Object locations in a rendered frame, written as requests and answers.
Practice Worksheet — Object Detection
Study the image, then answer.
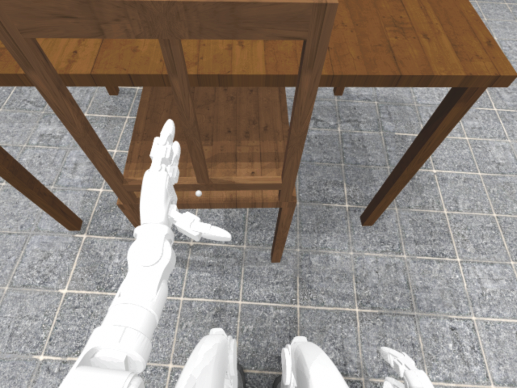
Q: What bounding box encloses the robot left thigh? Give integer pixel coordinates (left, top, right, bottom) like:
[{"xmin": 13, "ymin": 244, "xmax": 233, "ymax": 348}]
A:
[{"xmin": 174, "ymin": 334, "xmax": 237, "ymax": 388}]

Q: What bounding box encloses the robot left forearm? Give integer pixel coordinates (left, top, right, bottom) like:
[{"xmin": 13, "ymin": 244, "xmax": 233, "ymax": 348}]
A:
[{"xmin": 58, "ymin": 223, "xmax": 176, "ymax": 388}]

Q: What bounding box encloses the chair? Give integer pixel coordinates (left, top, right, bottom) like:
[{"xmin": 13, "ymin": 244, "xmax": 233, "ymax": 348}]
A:
[{"xmin": 0, "ymin": 0, "xmax": 338, "ymax": 263}]

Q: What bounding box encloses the left robot hand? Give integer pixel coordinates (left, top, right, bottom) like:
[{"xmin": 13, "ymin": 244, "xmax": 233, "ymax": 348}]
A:
[{"xmin": 140, "ymin": 119, "xmax": 232, "ymax": 242}]

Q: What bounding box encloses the left robot upper arm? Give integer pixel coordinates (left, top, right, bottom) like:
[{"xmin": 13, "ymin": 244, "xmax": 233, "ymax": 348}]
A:
[{"xmin": 62, "ymin": 365, "xmax": 145, "ymax": 388}]

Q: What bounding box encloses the right robot hand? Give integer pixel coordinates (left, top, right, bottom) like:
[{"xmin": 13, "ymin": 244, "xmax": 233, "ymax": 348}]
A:
[{"xmin": 380, "ymin": 347, "xmax": 434, "ymax": 388}]

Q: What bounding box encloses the table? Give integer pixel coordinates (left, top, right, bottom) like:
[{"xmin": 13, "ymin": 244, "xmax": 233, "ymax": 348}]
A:
[{"xmin": 0, "ymin": 0, "xmax": 517, "ymax": 231}]

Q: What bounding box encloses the left robot shin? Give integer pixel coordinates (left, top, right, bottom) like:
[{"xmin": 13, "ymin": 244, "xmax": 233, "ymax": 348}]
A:
[{"xmin": 209, "ymin": 328, "xmax": 237, "ymax": 388}]

